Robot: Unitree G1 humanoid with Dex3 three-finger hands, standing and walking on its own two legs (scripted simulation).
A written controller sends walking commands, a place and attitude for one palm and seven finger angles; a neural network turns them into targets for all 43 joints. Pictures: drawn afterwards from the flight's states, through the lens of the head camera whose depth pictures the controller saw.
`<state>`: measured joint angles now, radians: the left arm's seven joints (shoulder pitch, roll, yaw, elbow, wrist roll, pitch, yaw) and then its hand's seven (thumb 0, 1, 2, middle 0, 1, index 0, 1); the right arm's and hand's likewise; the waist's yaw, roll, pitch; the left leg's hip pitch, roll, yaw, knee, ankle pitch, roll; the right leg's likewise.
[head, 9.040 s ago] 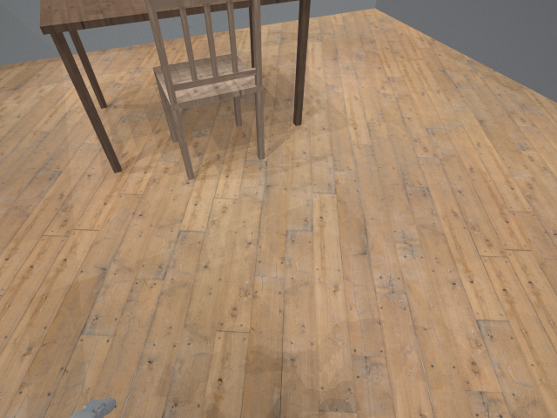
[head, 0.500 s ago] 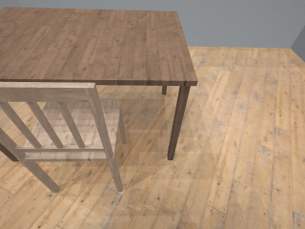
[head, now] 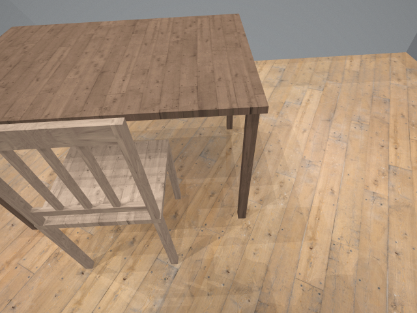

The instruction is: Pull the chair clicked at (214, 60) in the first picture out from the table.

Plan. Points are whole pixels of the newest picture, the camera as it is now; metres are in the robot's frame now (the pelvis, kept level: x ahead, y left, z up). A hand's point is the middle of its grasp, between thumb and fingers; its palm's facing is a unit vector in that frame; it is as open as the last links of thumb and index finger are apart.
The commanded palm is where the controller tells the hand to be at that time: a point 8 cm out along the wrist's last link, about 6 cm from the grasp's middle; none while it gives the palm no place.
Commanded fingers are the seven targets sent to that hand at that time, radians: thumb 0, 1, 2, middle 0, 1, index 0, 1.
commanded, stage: look again from close up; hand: left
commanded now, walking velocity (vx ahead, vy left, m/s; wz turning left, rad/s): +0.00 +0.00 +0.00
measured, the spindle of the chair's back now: (68, 180) +0.46 +0.44 -0.09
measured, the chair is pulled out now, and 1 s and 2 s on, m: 0.00 0.00 0.00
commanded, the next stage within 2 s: come to a stop and stand still in 0.66 s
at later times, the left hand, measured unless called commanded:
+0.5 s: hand out of the picture +0.01 +0.14 -0.17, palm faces +0.05 -0.98 -0.21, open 7.3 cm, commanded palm none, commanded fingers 0.00 0.90 0.90 -0.20 -0.30 -0.20 -0.30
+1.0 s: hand out of the picture +0.00 +0.16 -0.18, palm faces +0.04 -0.98 -0.20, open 7.3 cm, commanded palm none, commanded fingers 0.00 0.90 0.90 -0.20 -0.30 -0.20 -0.30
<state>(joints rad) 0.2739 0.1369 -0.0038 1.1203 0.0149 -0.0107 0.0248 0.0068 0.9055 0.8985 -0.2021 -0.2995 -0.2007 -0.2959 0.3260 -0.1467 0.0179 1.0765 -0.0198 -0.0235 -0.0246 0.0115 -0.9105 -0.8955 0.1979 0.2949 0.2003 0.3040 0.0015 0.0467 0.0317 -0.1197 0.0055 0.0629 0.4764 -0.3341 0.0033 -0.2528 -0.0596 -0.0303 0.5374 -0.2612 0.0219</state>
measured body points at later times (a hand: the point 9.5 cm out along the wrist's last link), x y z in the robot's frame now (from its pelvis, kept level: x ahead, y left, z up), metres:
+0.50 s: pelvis +0.01 -0.03 +0.00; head +0.03 -0.05 +0.45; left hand +0.01 +0.19 -0.15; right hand +0.00 -0.25 -0.17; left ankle -0.05 +0.11 -0.74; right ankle +0.02 -0.13 -0.74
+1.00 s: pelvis -0.01 -0.01 +0.00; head +0.00 -0.02 +0.45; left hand +0.00 +0.21 -0.16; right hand +0.01 -0.24 -0.16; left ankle -0.03 +0.10 -0.74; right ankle +0.02 -0.13 -0.74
